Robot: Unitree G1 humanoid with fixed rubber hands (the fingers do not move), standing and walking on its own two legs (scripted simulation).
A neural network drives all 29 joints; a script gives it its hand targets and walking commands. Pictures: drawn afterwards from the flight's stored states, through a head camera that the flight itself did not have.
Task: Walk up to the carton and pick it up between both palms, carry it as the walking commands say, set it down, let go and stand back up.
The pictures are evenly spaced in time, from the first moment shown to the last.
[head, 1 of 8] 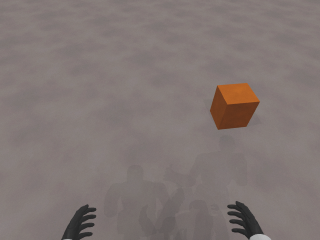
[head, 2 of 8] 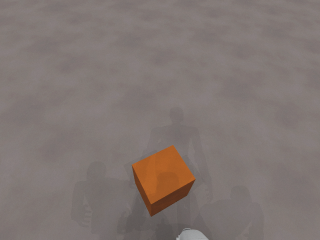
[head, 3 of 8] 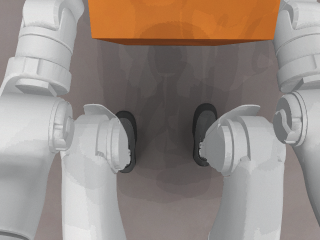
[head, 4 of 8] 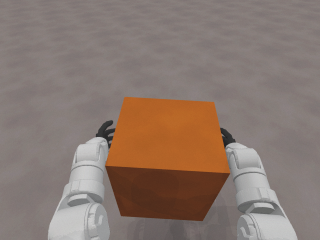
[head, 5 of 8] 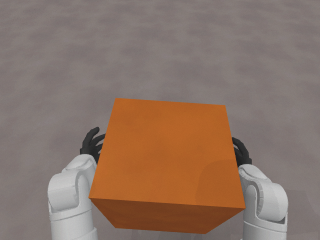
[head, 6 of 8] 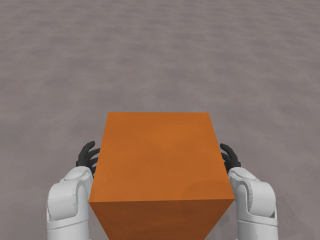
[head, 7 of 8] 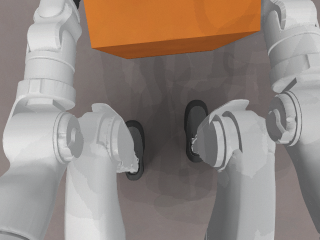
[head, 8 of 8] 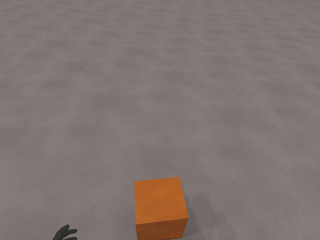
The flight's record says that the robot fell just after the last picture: no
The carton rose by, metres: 0.66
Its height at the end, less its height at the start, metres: +0.00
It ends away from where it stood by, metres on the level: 4.79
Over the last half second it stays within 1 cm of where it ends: yes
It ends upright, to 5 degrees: yes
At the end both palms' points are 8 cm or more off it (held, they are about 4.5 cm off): yes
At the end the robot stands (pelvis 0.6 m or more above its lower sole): yes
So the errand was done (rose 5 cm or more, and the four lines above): yes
